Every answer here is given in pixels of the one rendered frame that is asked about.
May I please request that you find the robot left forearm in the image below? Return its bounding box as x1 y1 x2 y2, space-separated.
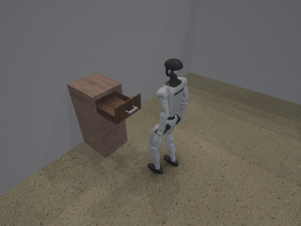
156 113 167 138

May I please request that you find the cabinet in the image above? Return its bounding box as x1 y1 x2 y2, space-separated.
67 73 128 158

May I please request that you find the left robot upper arm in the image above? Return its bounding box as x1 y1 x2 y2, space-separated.
156 87 170 119

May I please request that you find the robot right hand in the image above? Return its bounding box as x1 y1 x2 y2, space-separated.
177 112 184 125

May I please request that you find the left robot foot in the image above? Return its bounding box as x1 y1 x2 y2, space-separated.
148 163 164 174

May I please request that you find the robot left shin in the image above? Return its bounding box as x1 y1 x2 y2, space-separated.
149 146 160 170

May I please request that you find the drawer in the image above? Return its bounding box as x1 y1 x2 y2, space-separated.
95 90 141 124

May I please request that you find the handle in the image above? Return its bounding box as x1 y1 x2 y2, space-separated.
126 106 138 114

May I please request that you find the robot right forearm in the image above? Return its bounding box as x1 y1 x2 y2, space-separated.
178 100 189 115

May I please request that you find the right robot upper arm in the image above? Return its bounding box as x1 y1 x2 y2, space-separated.
179 77 189 103

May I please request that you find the robot left hand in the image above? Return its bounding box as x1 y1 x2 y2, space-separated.
152 136 163 151

